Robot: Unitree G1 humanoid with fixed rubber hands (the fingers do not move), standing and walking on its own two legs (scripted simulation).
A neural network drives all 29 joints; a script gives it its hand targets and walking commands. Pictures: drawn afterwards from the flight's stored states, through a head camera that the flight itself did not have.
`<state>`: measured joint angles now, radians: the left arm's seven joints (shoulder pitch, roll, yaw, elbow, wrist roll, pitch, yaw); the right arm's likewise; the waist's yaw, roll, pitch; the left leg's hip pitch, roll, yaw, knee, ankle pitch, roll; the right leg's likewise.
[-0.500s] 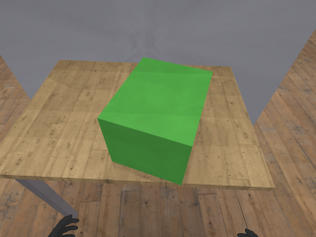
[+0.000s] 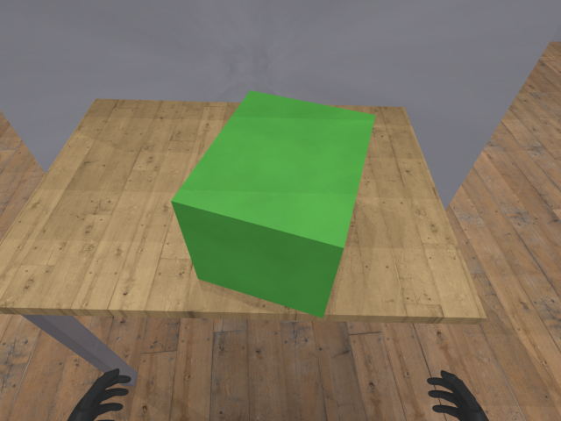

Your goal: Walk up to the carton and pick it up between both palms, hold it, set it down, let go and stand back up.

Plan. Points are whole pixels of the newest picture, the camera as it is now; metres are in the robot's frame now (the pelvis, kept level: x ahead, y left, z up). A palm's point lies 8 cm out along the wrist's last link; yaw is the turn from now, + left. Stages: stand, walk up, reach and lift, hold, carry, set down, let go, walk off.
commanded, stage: walk up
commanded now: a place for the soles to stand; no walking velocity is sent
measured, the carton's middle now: (284, 198) +0.45 +0.01 +0.04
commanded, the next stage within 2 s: reach and lift in 0.64 s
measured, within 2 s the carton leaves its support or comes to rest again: neither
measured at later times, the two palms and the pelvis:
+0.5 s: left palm out of the picture +0.12 +0.26 -0.08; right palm out of the picture +0.07 -0.28 -0.09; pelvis -0.01 +0.00 +0.00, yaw -4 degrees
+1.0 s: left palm (123, 363) +0.20 +0.24 -0.05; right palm out of the picture +0.14 -0.27 -0.05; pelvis +0.01 -0.02 +0.01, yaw -2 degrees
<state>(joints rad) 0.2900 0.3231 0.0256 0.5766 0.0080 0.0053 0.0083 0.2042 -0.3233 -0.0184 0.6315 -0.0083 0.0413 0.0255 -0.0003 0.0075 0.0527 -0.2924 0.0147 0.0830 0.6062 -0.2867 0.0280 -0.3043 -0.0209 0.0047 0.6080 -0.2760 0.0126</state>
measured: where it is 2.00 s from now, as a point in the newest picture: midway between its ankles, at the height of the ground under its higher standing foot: outside the picture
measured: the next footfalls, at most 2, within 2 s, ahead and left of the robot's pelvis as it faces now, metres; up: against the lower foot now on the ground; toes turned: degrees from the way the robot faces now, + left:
none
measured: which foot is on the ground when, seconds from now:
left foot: down 0.00-1.00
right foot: down 0.00-1.00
